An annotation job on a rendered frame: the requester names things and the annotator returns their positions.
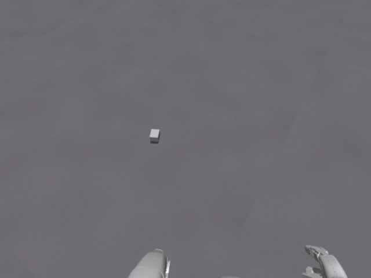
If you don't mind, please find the small box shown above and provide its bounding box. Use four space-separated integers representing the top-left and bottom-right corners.
150 129 160 142

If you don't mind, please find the right robot hand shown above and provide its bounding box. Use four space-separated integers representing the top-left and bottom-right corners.
302 245 348 278

